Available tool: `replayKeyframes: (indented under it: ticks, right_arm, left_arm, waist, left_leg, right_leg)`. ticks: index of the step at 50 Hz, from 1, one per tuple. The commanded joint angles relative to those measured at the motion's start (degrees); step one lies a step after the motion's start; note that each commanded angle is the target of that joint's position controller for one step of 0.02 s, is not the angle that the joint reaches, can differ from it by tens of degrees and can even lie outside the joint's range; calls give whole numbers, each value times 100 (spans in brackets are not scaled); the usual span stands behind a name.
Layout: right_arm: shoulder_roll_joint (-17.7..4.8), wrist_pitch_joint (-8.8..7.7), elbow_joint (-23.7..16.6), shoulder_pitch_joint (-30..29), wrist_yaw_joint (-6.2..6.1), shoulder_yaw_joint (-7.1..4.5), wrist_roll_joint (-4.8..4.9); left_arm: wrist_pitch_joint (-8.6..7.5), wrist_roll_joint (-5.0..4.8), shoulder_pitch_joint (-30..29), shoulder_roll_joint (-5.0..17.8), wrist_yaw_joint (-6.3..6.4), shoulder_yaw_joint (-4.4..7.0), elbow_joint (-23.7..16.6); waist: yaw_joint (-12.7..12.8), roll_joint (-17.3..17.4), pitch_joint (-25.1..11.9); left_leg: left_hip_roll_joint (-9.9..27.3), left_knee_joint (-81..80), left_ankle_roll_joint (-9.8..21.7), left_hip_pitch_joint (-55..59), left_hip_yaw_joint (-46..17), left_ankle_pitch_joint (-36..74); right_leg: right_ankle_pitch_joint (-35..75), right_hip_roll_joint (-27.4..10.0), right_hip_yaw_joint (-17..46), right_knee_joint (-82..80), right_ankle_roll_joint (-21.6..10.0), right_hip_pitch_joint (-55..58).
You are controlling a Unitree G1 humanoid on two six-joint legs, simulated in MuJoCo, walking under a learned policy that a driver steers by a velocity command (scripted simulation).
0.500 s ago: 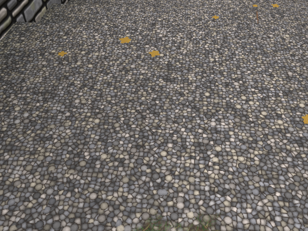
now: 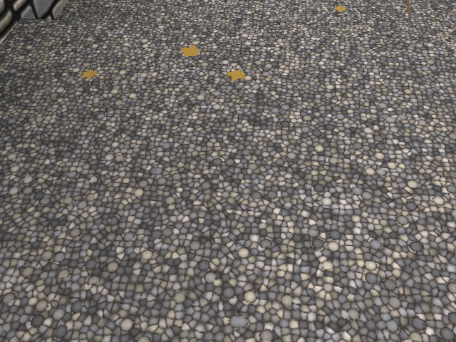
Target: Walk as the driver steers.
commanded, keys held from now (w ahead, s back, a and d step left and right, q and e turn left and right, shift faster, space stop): w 0.14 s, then w+e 0.86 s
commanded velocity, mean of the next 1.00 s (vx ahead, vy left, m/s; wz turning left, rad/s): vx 0.49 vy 0.00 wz -0.38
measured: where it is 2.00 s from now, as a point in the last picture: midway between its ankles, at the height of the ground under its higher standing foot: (323, 199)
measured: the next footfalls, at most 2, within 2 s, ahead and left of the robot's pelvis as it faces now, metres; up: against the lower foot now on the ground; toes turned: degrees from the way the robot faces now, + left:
left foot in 0.16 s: +0.27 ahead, +0.08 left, +0.00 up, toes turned +5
right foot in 0.72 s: +0.54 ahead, -0.10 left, +0.00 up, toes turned -21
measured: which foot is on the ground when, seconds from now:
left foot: up 0.00-0.14, down 0.16-0.72, up 0.74-1.00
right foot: down 0.00-0.14, up 0.16-0.70, down 0.72-1.00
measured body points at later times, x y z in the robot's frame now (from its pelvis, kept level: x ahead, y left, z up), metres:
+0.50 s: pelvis +0.29 +0.03 +0.00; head +0.31 +0.03 +0.45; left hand +0.42 +0.25 -0.14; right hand +0.21 -0.20 -0.14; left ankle +0.23 +0.08 -0.74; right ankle +0.40 -0.14 -0.67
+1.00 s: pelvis +0.56 -0.07 +0.00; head +0.58 -0.10 +0.45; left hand +0.67 +0.18 -0.13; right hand +0.61 -0.36 -0.11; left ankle +0.73 +0.06 -0.67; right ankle +0.50 -0.08 -0.74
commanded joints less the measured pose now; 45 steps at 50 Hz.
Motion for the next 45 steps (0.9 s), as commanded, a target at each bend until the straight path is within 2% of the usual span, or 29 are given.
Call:
replayKeyframes:
  ticks: [1, 4, 5, 6, 7, 8, 9, 10, 11, 12, 14, 16, 19, 24, 28, 29, 31, 33, 34, 35, 36, 37, 38, 39, 40, 41, 42, 43, 45]
  right_arm:
    - [-69, -41, -500, -744, 10, 58, 53]
    - [-278, -77, -516, -528, -62, -13, 51]
    - [-382, -104, -409, -137, -103, -68, 44]
    - [-506, -141, -178, 578, -146, -145, 44]
    - [-624, -181, 126, 1467, -192, -231, 2]
    - [-1055, -212, 287, 2298, -246, -363, -156]
    - [-1448, -201, 224, 2339, -198, -450, -228]
    - [-1193, -144, 146, 1765, -146, -415, 13]
    - [-840, -169, 28, 1091, -140, -300, 68]
    - [-523, -238, 19, 828, -122, -213, 47]
    - [-177, -334, 189, 947, -193, -95, 45]
    - [-255, -430, 280, 1232, -238, -87, 55]
    - [-466, -479, 306, 1502, -257, -116, 55]
    - [-426, -482, 352, 1912, -293, -55, 59]
    - [-539, -444, 481, 2349, -380, -53, 62]
    - [-573, -420, 509, 2410, -403, -57, 55]
    - [-701, -376, 512, 2368, -460, -82, 44]
    - [-879, -306, 459, 2195, -513, -144, 11]
    - [-964, -261, 388, 2092, -495, -176, -1]
    - [-1017, -229, 302, 1964, -441, -200, 18]
    - [-923, -237, 109, 1819, -382, -187, 50]
    - [-374, -286, -374, 1892, -249, -118, 128]
    - [-756, -372, -565, 1191, -204, -157, 82]
    - [-714, -456, -704, 918, -174, -128, 136]
    - [-733, -487, -630, 1040, -193, -137, 137]
    - [-708, -411, -624, 1048, -210, -144, 36]
    - [-630, -284, -594, 1214, -194, -126, -79]
    - [-600, -172, -620, 1232, -170, -127, -136]
    - [-553, -32, -755, 1023, -124, -112, -152]
  left_arm:
    - [-84, -9, 346, 760, 46, 89, -86]
    - [-113, 4, 205, 915, 72, 122, -69]
    - [-109, 18, 115, 995, 88, 148, -77]
    - [-79, 43, 31, 1062, 97, 174, -87]
    - [-43, 20, -70, 1105, 88, 190, -112]
    - [-25, -28, 42, 851, 41, 125, -230]
    - [22, -229, 829, 135, -36, 22, -295]
    - [67, -98, 194, 786, -25, 179, -351]
    - [62, -66, -397, 857, -47, 219, -583]
    - [57, -42, -590, 769, -59, 221, -612]
    - [200, 87, -370, 531, -106, 227, -533]
    - [330, 110, -433, 423, -150, 241, -603]
    - [448, 90, -1085, 472, -210, 264, -884]
    - [420, 29, -2185, 469, -293, 222, -1295]
    - [396, 51, -2915, 427, -328, 159, -1596]
    - [391, 65, -2978, 451, -331, 164, -1643]
    - [394, 83, -2811, 558, -318, 215, -1640]
    - [408, 98, -2192, 734, -285, 305, -1489]
    - [396, 107, -1691, 869, -267, 378, -1346]
    - [355, 147, -1015, 1039, -231, 480, -1139]
    - [343, 215, -439, 1497, -163, 648, -1034]
    - [400, 165, -794, 2054, -155, 775, -1196]
    - [465, 40, -676, 1971, -141, 747, -1182]
    - [457, 10, -997, 1720, -99, 672, -1175]
    - [422, 0, -1231, 1400, -91, 592, -1180]
    - [363, -26, -1409, 1259, -59, 537, -1210]
    - [299, -58, -1498, 1175, -31, 492, -1244]
    - [229, -90, -1424, 1195, -28, 476, -1238]
    - [141, -119, -1190, 1401, -40, 505, -1195]
  waist:
    - [-19, -706, 738]
    - [-258, -722, 508]
    - [-449, -755, 267]
    - [-744, -740, -113]
    - [-1125, -623, -541]
    - [-1317, -131, -1105]
    - [-803, 1079, -1739]
    - [-775, 116, -1358]
    - [-552, 16, -458]
    - [-407, -233, -68]
    - [-88, -83, 111]
    - [-11, -39, 152]
    - [-43, 52, 324]
    - [-255, 124, 498]
    - [-473, 174, 543]
    - [-471, 190, 526]
    - [-311, 336, 336]
    - [25, 570, -18]
    - [239, 598, -304]
    - [579, 428, -632]
    - [887, -124, -1044]
    - [302, -1518, -1323]
    - [495, -426, -1182]
    - [294, -237, -545]
    - [-6, 222, -129]
    - [-211, 299, -12]
    - [-356, 196, -58]
    - [-405, 99, -100]
    - [-416, -57, -76]
  left_leg:
    - [-271, -970, 77, 221, 358, 368]
    - [-498, -1328, 398, 896, 391, 186]
    - [-635, -1346, 513, 1297, 396, -30]
    - [-766, -1463, 624, 1937, 369, -187]
    - [-722, -1865, 733, 3005, 287, -36]
    - [436, -2016, 967, 4342, -984, -981]
    - [2203, -2750, 1836, 5635, -4084, -1592]
    - [1931, -3379, 1636, 4944, -4323, -2640]
    - [1793, -3605, 1362, 3970, -3329, -2623]
    - [1565, -3813, 1155, 3258, -2670, -1855]
    - [1163, -3919, 787, 2539, -1567, -786]
    - [1072, -3976, 704, 2442, -1065, -175]
    - [976, -4089, 530, 2641, -444, 273]
    - [745, -3978, 268, 3049, 381, 1496]
    - [898, -3752, 235, 3771, 743, 2486]
    - [952, -3607, 230, 3991, 826, 2908]
    - [1050, -3065, 191, 4332, 1016, 4450]
    - [1153, -2079, 203, 4495, 1127, 5686]
    - [1195, -1251, 270, 4418, 1109, 5628]
    - [1152, -47, 245, 3965, 1141, 4811]
    - [902, 1748, 120, 2739, 1156, 2683]
    - [-534, 3898, -223, 33, 627, -2527]
    - [-332, 3988, -145, -689, -575, -2105]
    - [-28, 3551, -110, -877, -663, -1543]
    - [171, 2934, -127, -549, -628, -1247]
    - [289, 2529, -203, -205, -653, -1188]
    - [336, 2277, -299, 139, -649, -1149]
    - [342, 2077, -384, 283, -619, -1167]
    - [328, 1677, -526, 220, -477, -1000]
  right_leg:
    - [3663, -1389, 511, -327, -472, -619]
    - [5207, -1554, 384, 211, -439, -182]
    - [5900, -1574, 328, 728, -406, -14]
    - [6222, -1552, 281, 1585, -370, 66]
    - [5705, -1406, 178, 2733, -303, -305]
    - [3715, -1122, 83, 4428, -269, -1462]
    - [-1274, 5, 93, 6751, -98, -3481]
    - [-843, -267, 806, 7043, -229, -3949]
    - [-235, -559, 780, 6732, -254, -4069]
    - [85, -757, 764, 6402, -265, -3836]
    - [217, -937, 781, 5961, -179, -3271]
    - [303, -962, 723, 5765, -114, -3268]
    - [869, -1061, 600, 5410, -49, -3977]
    - [1803, -930, 192, 3948, 33, -4327]
    - [1840, -711, -339, 2835, -80, -4185]
    - [1698, -624, -434, 2679, -149, -4123]
    - [1241, -340, -620, 2543, -355, -3722]
    - [596, -11, -719, 2545, -632, -3059]
    - [359, 121, -666, 2376, -783, -2520]
    - [446, 205, -487, 1827, -950, -1570]
    - [-93, -685, 759, 1458, -1272, -359]
    - [287, -2312, 4145, 905, -2260, 1192]
    - [213, -2305, 4304, 437, -2239, 1016]
    - [422, -2230, 3595, 300, -1981, 418]
    - [1146, -1979, 3052, 183, -1673, -303]
    - [1747, -1662, 2580, 171, -1462, -747]
    - [2161, -1431, 2226, 141, -1366, -1033]
    - [2524, -1307, 2068, 139, -1334, -1160]
    - [3035, -1107, 1828, 135, -1272, -1311]
Keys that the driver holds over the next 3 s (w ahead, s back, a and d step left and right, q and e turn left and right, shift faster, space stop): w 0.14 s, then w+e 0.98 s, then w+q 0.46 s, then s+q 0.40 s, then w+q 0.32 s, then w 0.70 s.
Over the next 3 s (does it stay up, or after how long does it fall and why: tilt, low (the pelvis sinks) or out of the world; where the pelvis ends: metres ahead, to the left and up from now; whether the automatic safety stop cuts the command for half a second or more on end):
stays up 1.28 -0.24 0.01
